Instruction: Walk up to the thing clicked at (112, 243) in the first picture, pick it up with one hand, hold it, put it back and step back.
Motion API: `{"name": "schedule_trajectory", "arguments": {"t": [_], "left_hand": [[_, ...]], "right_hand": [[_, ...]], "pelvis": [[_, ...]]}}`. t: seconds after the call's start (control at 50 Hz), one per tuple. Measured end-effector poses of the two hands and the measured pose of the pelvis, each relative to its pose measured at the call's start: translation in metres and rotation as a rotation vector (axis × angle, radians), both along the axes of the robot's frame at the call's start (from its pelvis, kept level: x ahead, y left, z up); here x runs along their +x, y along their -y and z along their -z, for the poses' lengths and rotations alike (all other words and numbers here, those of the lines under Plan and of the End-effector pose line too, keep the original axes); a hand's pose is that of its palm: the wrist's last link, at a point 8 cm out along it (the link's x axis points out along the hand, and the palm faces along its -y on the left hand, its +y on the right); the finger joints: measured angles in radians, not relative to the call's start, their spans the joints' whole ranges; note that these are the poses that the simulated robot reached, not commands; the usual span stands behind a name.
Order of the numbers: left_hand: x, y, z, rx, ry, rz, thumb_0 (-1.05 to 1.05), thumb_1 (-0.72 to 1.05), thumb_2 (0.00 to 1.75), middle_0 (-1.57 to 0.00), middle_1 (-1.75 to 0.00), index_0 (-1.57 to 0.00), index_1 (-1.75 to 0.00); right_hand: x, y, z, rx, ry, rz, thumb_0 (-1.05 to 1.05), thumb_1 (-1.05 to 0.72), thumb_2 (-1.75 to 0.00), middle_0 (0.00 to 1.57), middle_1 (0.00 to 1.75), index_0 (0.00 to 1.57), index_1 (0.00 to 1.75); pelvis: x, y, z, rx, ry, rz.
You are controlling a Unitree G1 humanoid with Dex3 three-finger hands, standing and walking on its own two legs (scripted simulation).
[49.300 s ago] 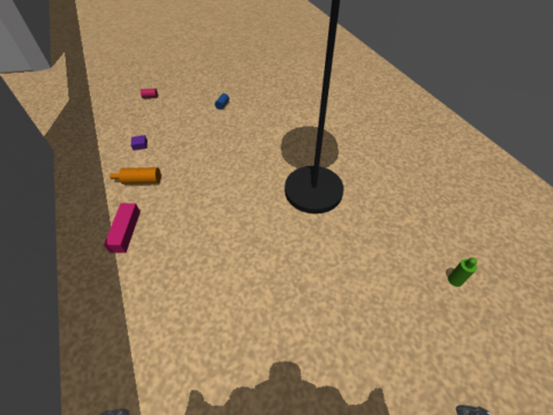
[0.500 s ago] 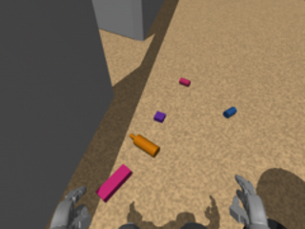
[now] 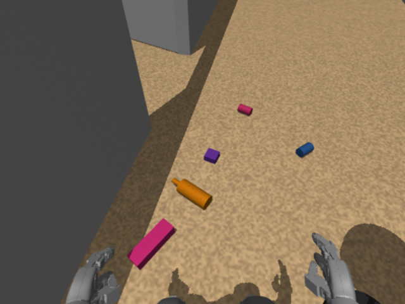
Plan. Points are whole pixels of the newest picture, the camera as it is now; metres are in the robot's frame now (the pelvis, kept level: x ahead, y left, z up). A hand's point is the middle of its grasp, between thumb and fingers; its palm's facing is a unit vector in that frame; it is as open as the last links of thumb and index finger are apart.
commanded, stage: home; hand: left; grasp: from above
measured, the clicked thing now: (152, 243) +0.47 +0.25 -0.68
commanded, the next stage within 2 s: stand in 0.44 s
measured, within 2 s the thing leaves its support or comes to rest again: neither
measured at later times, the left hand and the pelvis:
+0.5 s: hand (118, 291) +0.16 +0.18 -0.04, palm faces +0.04 -0.98 -0.20, open 7.4 cm; pelvis +0.00 +0.00 +0.00, yaw +0 degrees
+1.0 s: hand out of the picture +0.07 +0.24 -0.11, palm faces +0.04 -0.95 -0.32, open 7.4 cm; pelvis +0.00 +0.01 +0.05, yaw +1 degrees
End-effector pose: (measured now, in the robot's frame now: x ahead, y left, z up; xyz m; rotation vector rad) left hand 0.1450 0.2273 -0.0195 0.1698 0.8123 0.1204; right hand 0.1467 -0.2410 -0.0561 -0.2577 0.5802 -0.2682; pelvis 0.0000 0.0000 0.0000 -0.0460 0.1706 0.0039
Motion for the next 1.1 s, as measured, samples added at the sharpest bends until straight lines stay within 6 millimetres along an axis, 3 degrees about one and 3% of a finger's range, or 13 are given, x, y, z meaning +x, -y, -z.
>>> {"name": "schedule_trajectory", "arguments": {"t": [0.54, 0.64, 0.84, 0.98, 1.1], "left_hand": [[0.000, 0.000, 0.000, 0.001, 0.003, -0.001, 0.01, 0.91, 0.89, -0.20, -0.30, -0.20, -0.30], [0.004, -0.017, 0.023, 0.100, 0.013, 0.032, 0.01, 0.90, 0.89, -0.20, -0.30, -0.20, -0.30], [-0.049, -0.051, 0.048, 0.132, -0.213, -0.042, 0.01, 0.91, 0.89, -0.20, -0.30, -0.20, -0.30], [-0.085, -0.056, 0.053, 0.111, -0.343, -0.086, 0.01, 0.91, 0.89, -0.20, -0.30, -0.20, -0.30], [-0.101, -0.057, 0.051, 0.098, -0.405, -0.110, 0.01, 0.91, 0.89, -0.20, -0.30, -0.20, -0.30]], "right_hand": [[0.000, 0.000, 0.001, 0.002, -0.002, -0.001, 0.02, -0.90, -0.90, 0.21, 0.30, 0.21, 0.30], [-0.009, 0.007, 0.020, -0.045, -0.279, -0.149, 0.01, -0.90, -0.90, 0.21, 0.30, 0.21, 0.30], [-0.047, 0.032, 0.017, -0.002, -0.492, -0.061, 0.01, -0.90, -0.90, 0.21, 0.30, 0.21, 0.30], [-0.064, 0.030, 0.013, 0.017, -0.573, -0.021, 0.01, -0.90, -0.90, 0.21, 0.30, 0.21, 0.30], [-0.070, 0.022, 0.011, 0.035, -0.608, -0.011, 0.01, -0.90, -0.90, 0.21, 0.30, 0.21, 0.30]], "pelvis": [[-0.001, 0.000, 0.001, -0.001, -0.006, 0.000], [-0.008, 0.001, -0.011, 0.033, 0.088, 0.001], [-0.006, -0.003, -0.034, 0.045, 0.158, 0.002], [0.000, -0.007, -0.046, 0.040, 0.188, -0.006], [0.000, -0.010, -0.055, 0.042, 0.211, -0.010]]}}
